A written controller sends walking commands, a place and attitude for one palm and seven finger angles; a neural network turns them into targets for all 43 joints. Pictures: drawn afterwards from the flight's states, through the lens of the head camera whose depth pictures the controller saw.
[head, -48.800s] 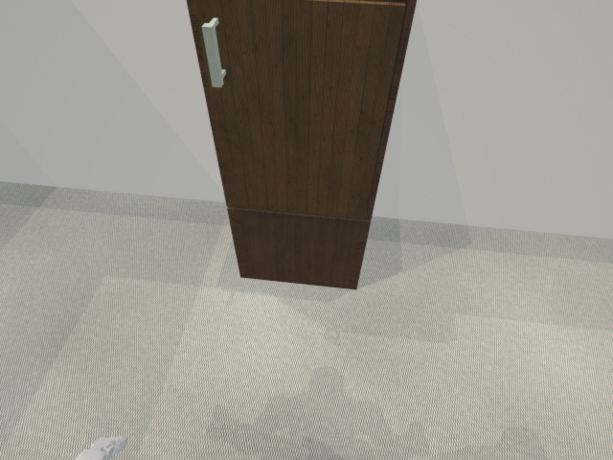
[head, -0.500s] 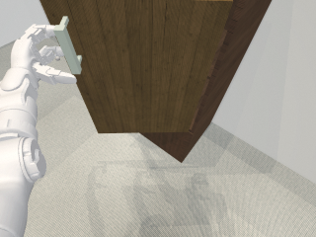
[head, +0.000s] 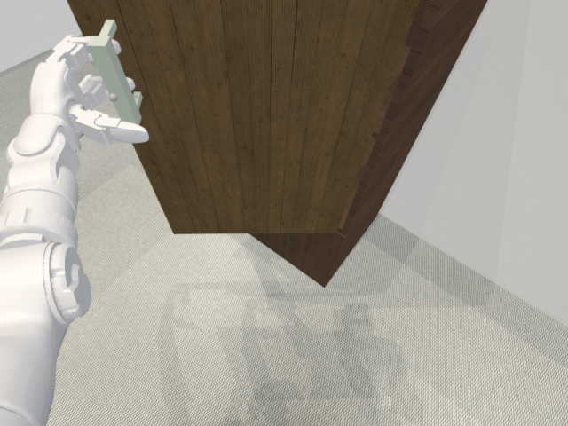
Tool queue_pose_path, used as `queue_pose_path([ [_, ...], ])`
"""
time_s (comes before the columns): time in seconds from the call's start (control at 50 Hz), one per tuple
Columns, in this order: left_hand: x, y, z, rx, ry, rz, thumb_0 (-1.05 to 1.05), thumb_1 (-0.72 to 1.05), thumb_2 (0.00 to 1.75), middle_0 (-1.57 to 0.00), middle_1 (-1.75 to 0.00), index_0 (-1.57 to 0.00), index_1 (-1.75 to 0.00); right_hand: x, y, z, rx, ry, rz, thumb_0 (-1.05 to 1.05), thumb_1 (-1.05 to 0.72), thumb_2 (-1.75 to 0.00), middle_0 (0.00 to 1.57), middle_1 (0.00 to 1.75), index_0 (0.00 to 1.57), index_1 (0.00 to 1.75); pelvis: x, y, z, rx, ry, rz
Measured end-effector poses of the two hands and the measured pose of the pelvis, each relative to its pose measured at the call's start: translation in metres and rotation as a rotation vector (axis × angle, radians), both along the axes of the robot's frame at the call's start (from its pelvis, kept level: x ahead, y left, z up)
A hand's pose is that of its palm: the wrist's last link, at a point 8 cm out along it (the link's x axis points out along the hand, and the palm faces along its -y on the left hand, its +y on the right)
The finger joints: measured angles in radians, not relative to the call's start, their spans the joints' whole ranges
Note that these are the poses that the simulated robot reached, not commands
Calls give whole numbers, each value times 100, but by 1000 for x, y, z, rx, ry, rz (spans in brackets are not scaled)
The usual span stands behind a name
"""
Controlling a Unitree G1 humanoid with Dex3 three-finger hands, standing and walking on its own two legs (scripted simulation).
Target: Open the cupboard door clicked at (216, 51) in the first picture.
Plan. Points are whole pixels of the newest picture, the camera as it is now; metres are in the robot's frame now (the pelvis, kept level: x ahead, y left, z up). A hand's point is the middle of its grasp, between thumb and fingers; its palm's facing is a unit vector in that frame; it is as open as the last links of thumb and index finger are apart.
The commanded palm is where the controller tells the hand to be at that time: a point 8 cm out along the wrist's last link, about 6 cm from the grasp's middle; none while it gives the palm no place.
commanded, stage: slide the fingers in behind the handle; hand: left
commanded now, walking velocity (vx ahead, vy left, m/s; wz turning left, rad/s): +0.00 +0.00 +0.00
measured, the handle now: (121, 76) +0.56 +0.18 +0.16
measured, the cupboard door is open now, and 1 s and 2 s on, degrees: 39 39 56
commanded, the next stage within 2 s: close the thumb around the handle in 0.56 s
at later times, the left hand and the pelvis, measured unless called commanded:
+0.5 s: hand (133, 98) +0.51 +0.16 +0.16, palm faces -0.02 -1.00 -0.01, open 14.0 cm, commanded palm +0.49 +0.21 +0.16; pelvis +0.00 +0.00 +0.00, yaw +0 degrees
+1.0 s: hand (132, 97) +0.51 +0.16 +0.16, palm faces -0.03 -1.00 +0.01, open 10.7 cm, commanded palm +0.49 +0.22 +0.16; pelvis +0.00 +0.00 +0.00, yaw -1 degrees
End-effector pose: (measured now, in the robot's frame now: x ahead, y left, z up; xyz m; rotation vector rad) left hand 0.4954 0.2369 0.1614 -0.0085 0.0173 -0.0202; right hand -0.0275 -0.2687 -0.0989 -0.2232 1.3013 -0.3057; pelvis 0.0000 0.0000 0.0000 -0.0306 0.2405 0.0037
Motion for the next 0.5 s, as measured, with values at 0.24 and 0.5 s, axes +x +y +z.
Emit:
queue_pose_path([
  [0.24, 1, -14, -3, 4, -10, -7, -1, -50, 30, -31, -120, -29, -123, 34, 10, -6, 33, -69, 40, 1, -90, -89, 21, 30, 20, 30, 6, 4, -1, 3, -4, 2],
  [0.5, -2, -25, 0, 14, -5, 5, -1, -50, 30, -30, -120, -30, -120, 32, 9, -8, 42, -87, 23, 1, -90, -89, 21, 30, 20, 30, 4, 1, 0, 9, -21, -8],
])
